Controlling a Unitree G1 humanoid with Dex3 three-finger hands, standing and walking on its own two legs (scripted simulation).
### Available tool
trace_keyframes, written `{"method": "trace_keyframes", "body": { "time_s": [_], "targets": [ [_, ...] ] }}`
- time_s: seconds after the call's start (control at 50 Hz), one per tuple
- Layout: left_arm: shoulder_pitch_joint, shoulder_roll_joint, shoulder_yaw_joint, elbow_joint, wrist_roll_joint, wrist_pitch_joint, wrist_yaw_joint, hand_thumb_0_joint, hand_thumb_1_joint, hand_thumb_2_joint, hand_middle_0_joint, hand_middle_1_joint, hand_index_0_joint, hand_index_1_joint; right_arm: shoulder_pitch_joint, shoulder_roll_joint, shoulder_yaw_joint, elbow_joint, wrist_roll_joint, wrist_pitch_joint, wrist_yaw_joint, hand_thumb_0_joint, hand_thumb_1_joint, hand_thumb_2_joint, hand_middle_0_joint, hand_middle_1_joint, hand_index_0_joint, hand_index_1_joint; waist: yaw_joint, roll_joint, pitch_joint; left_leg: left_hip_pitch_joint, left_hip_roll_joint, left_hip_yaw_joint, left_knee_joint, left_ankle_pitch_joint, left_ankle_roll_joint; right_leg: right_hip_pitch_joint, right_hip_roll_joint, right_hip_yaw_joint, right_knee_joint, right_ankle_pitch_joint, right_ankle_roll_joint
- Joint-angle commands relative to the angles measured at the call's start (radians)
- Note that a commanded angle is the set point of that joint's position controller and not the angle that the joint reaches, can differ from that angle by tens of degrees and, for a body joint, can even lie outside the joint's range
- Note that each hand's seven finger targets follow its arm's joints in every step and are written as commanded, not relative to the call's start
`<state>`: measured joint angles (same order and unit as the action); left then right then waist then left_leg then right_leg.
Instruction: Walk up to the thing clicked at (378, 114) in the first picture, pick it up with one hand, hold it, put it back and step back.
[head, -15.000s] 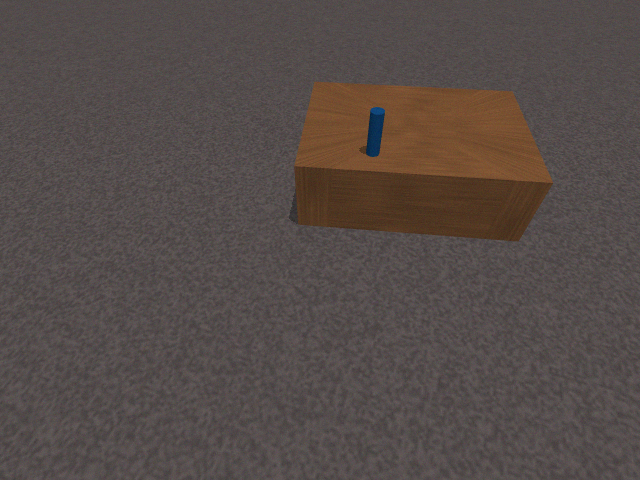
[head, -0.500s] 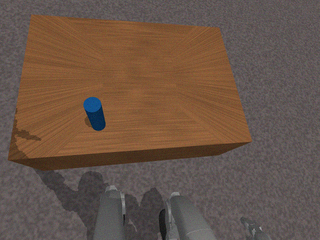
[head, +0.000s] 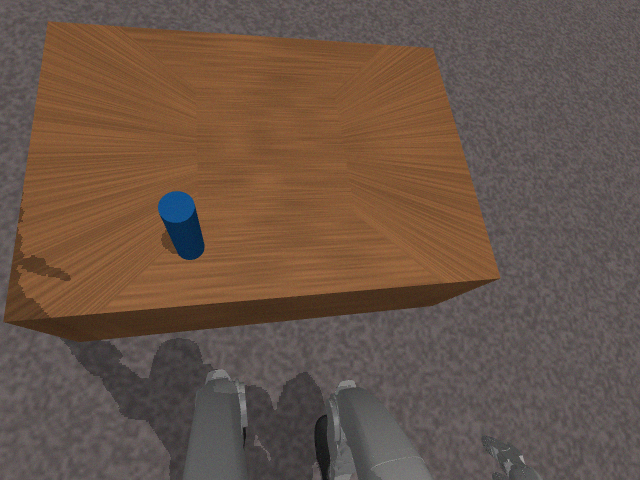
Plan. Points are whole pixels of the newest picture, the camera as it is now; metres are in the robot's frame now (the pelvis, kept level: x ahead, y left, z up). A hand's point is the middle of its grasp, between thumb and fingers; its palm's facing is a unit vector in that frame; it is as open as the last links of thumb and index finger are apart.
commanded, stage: go down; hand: left
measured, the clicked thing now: (184, 229) +0.49 +0.17 -0.23
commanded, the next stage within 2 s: approach in 0.28 s
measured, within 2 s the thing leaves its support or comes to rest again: neither
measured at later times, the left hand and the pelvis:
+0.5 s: hand out of the picture +0.47 +0.37 +0.07, palm faces +0.10 -1.00 +0.03, open 17.5 cm; pelvis +0.00 +0.00 +0.00, yaw +0 degrees
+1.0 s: hand (110, 192) +0.51 +0.27 -0.14, palm faces +0.00 -1.00 +0.07, open 16.3 cm; pelvis -0.04 -0.01 -0.14, yaw -5 degrees
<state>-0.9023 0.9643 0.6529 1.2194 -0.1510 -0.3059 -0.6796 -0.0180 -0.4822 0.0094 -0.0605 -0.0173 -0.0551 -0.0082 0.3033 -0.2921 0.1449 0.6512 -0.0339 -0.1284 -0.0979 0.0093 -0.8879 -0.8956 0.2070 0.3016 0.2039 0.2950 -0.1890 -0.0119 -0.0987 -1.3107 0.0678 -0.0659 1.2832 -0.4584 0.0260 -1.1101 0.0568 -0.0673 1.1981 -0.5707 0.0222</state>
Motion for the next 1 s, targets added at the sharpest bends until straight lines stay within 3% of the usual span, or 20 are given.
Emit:
{"method": "trace_keyframes", "body": {
  "time_s": [0.0, 0.06, 0.12, 0.2, 0.26, 0.3, 0.34, 0.36, 0.38, 0.44, 0.52, 0.58, 0.64, 0.72, 0.74, 0.8, 0.88, 0.94, 0.96, 0.98],
  "targets": [
    [-0.308, 0.354, 0.037, -0.186, -0.029, -0.058, -0.004, 0.000, -0.475, 0.014, -0.057, -0.018, -0.049, -0.017, 0.169, -0.224, -0.079, -0.039, 0.001, -0.014, -0.013, 0.000, -0.890, -0.895, 0.200, 0.300, 0.200, 0.300, 0.031, 0.310, -0.522, 0.715, -0.001, -0.067, -0.129, 0.371, -0.005, -0.051, 0.011, -0.004, -0.138, 0.267, -0.057],
    [-0.278, 0.346, 0.039, -0.193, -0.038, -0.058, -0.009, 0.000, -0.488, 0.006, -0.055, -0.017, -0.050, -0.013, 0.166, -0.222, -0.079, -0.039, 0.003, -0.014, -0.009, 0.000, -0.890, -0.894, 0.200, 0.300, 0.200, 0.300, 0.046, 0.314, -0.529, 0.735, 0.001, -0.070, -0.124, 0.412, -0.008, -0.055, 0.011, -0.006, -0.128, 0.283, -0.055],
    [-0.299, 0.334, 0.034, -0.222, -0.044, -0.059, -0.011, 0.000, -0.505, 0.006, -0.055, -0.026, -0.054, -0.019, 0.169, -0.229, -0.089, -0.037, 0.005, -0.014, -0.008, 0.000, -0.889, -0.893, 0.200, 0.300, 0.200, 0.300, 0.037, 0.331, -0.540, 0.763, 0.009, -0.083, -0.138, 0.387, -0.016, -0.081, 0.012, -0.010, -0.123, 0.250, -0.057],
    [-0.319, 0.348, 0.042, -0.244, -0.047, -0.064, -0.002, 0.000, -0.553, 0.000, -0.066, -0.024, -0.060, -0.022, 0.174, -0.223, -0.083, -0.033, 0.005, -0.014, -0.008, 0.000, -0.898, -0.896, 0.200, 0.300, 0.200, 0.300, 0.032, 0.300, -0.568, 0.748, -0.002, -0.064, -0.121, 0.418, -0.002, -0.025, 0.009, 0.000, -0.136, 0.306, -0.050],
    [-0.317, 0.349, 0.043, -0.235, -0.037, -0.064, 0.007, 0.000, -0.517, 0.000, -0.061, -0.019, -0.056, -0.016, 0.170, -0.217, -0.081, -0.030, 0.002, -0.014, -0.008, 0.000, -0.894, -0.895, 0.200, 0.300, 0.200, 0.300, 0.038, 0.298, -0.552, 0.727, -0.007, -0.057, -0.116, 0.387, 0.003, -0.022, 0.007, 0.008, -0.143, 0.296, -0.049],
    [-0.325, 0.380, 0.058, -0.233, -0.029, -0.067, 0.014, 0.000, -0.525, 0.007, -0.056, -0.025, -0.054, -0.020, 0.169, -0.218, -0.080, -0.022, 0.002, -0.010, -0.008, 0.000, -0.891, -0.894, 0.200, 0.300, 0.200, 0.300, 0.047, 0.332, -0.540, 0.723, -0.005, -0.061, -0.123, 0.362, -0.002, -0.050, 0.007, 0.005, -0.132, 0.263, -0.054],
    [-0.303, 0.348, 0.048, -0.203, -0.030, -0.064, 0.013, 0.000, -0.503, 0.004, -0.053, -0.024, -0.052, -0.017, 0.166, -0.221, -0.082, -0.028, 0.002, -0.011, -0.005, 0.000, -0.895, -0.895, 0.200, 0.300, 0.200, 0.300, 0.039, 0.332, -0.530, 0.741, 0.003, -0.076, -0.133, 0.368, -0.009, -0.084, 0.010, -0.007, -0.121, 0.245, -0.058],
    [-0.309, 0.363, 0.053, -0.223, -0.028, -0.067, 0.012, 0.000, -0.489, 0.007, -0.058, -0.025, -0.053, -0.022, 0.166, -0.223, -0.081, -0.026, -0.002, -0.009, -0.003, 0.000, -0.893, -0.895, 0.200, 0.300, 0.200, 0.300, 0.055, 0.360, -0.534, 0.753, 0.003, -0.077, -0.136, 0.388, -0.014, -0.087, 0.008, -0.007, -0.120, 0.246, -0.060],
    [-0.313, 0.362, 0.047, -0.220, -0.023, -0.066, 0.016, 0.000, -0.569, 0.000, -0.080, -0.020, -0.079, -0.015, 0.157, -0.219, -0.079, -0.036, -0.001, -0.007, -0.003, 0.000, -0.885, -0.889, 0.199, 0.300, 0.199, 0.300, 0.049, 0.347, -0.524, 0.740, 0.002, -0.074, -0.141, 0.367, -0.010, -0.080, 0.008, -0.005, -0.128, 0.240, -0.060],
    [-0.292, 0.302, 0.021, -0.160, -0.024, -0.060, 0.028, 0.000, -0.599, 0.000, -0.072, -0.048, -0.076, -0.038, 0.165, -0.211, -0.076, -0.044, 0.001, -0.006, 0.003, 0.000, -0.890, -0.890, 0.199, 0.300, 0.200, 0.300, 0.029, 0.281, -0.470, 0.669, 0.000, -0.066, -0.135, 0.322, -0.001, -0.062, 0.010, -0.002, -0.132, 0.243, -0.057],
    [-0.286, 0.185, -0.039, -0.092, -0.041, -0.073, 0.039, 0.000, -0.604, 0.000, -0.061, -0.036, -0.072, -0.020, 0.161, -0.219, -0.084, -0.043, 0.004, -0.008, 0.009, 0.000, -0.881, -0.886, 0.199, 0.300, 0.200, 0.300, -0.002, 0.252, -0.417, 0.613, 0.011, -0.084, -0.096, 0.255, -0.005, -0.171, 0.009, -0.008, -0.083, 0.190, -0.056],
    [-0.291, 0.143, -0.074, -0.071, -0.040, -0.102, 0.047, 0.000, -0.594, 0.000, -0.057, -0.041, -0.074, -0.021, 0.155, -0.217, -0.083, -0.038, 0.003, -0.011, 0.019, 0.000, -0.875, -0.884, 0.199, 0.300, 0.200, 0.300, -0.008, 0.233, -0.397, 0.543, 0.010, -0.091, -0.046, 0.233, -0.004, -0.236, 0.005, -0.009, -0.031, 0.175, -0.058],
    [-0.311, 0.110, -0.093, -0.060, -0.047, -0.147, 0.044, 0.000, -0.548, 0.000, -0.061, -0.053, -0.083, -0.028, 0.143, -0.219, -0.081, -0.038, -0.003, -0.013, 0.033, 0.000, -0.873, -0.883, 0.199, 0.300, 0.200, 0.300, -0.018, 0.245, -0.425, 0.493, 0.017, -0.115, 0.018, 0.217, -0.010, -0.334, 0.002, -0.010, 0.052, 0.151, -0.063],
    [-0.400, 0.150, -0.067, -0.098, -0.052, -0.221, 0.059, 0.000, -0.470, 0.045, -0.123, -0.125, -0.148, -0.096, 0.143, -0.219, -0.074, -0.033, -0.020, -0.011, 0.053, 0.000, -0.879, -0.884, 0.200, 0.300, 0.200, 0.300, -0.021, 0.290, -0.540, 0.413, 0.012, -0.114, 0.152, 0.236, -0.008, -0.451, 0.005, -0.009, 0.179, 0.150, -0.068],
    [-0.430, 0.179, -0.054, -0.122, -0.048, -0.237, 0.065, 0.000, -0.428, 0.080, -0.137, -0.149, -0.161, -0.122, 0.138, -0.220, -0.073, -0.031, -0.025, -0.011, 0.059, 0.000, -0.876, -0.884, 0.200, 0.300, 0.200, 0.300, -0.008, 0.321, -0.569, 0.400, 0.012, -0.116, 0.176, 0.232, -0.010, -0.478, 0.006, -0.008, 0.213, 0.136, -0.071],
    [-0.503, 0.255, -0.017, -0.182, -0.018, -0.275, 0.088, 0.000, -0.371, 0.123, -0.179, -0.201, -0.203, -0.172, 0.127, -0.226, -0.069, -0.034, -0.047, 0.000, 0.073, 0.000, -0.889, -0.888, 0.200, 0.300, 0.200, 0.300, 0.011, 0.421, -0.691, 0.448, 0.023, -0.125, 0.237, 0.270, -0.021, -0.552, 0.007, -0.007, 0.303, 0.122, -0.077],
    [-0.559, 0.248, -0.016, -0.180, 0.029, -0.279, 0.130, 0.000, -0.367, 0.157, -0.188, -0.233, -0.210, -0.208, 0.132, -0.222, -0.066, -0.036, -0.074, 0.027, 0.096, 0.000, -0.895, -0.891, 0.200, 0.300, 0.200, 0.300, 0.016, 0.517, -0.789, 0.465, 0.030, -0.120, 0.299, 0.328, -0.029, -0.581, 0.010, -0.003, 0.380, 0.144, -0.083],
    [-0.524, 0.199, -0.029, -0.127, 0.052, -0.262, 0.161, 0.000, -0.396, 0.149, -0.185, -0.232, -0.209, -0.206, 0.125, -0.223, -0.065, -0.037, -0.085, 0.052, 0.109, 0.000, -0.897, -0.891, 0.200, 0.300, 0.200, 0.300, 0.001, 0.510, -0.773, 0.390, 0.033, -0.123, 0.351, 0.303, -0.028, -0.632, 0.011, -0.010, 0.436, 0.135, -0.081],
    [-0.505, 0.203, -0.019, -0.116, 0.054, -0.259, 0.174, 0.000, -0.404, 0.145, -0.175, -0.225, -0.198, -0.199, 0.120, -0.222, -0.063, -0.041, -0.087, 0.060, 0.114, 0.000, -0.893, -0.890, 0.200, 0.300, 0.200, 0.300, 0.003, 0.482, -0.761, 0.322, 0.029, -0.113, 0.377, 0.258, -0.021, -0.627, 0.015, -0.011, 0.446, 0.122, -0.079],
    [-0.485, 0.195, -0.011, -0.075, 0.062, -0.257, 0.185, 0.000, -0.401, 0.132, -0.172, -0.222, -0.201, -0.190, 0.123, -0.226, -0.059, -0.039, -0.087, 0.068, 0.116, 0.000, -0.893, -0.889, 0.200, 0.300, 0.200, 0.300, -0.013, 0.455, -0.726, 0.267, 0.031, -0.125, 0.397, 0.226, -0.021, -0.651, 0.015, -0.023, 0.477, 0.112, -0.078]
  ]
}}
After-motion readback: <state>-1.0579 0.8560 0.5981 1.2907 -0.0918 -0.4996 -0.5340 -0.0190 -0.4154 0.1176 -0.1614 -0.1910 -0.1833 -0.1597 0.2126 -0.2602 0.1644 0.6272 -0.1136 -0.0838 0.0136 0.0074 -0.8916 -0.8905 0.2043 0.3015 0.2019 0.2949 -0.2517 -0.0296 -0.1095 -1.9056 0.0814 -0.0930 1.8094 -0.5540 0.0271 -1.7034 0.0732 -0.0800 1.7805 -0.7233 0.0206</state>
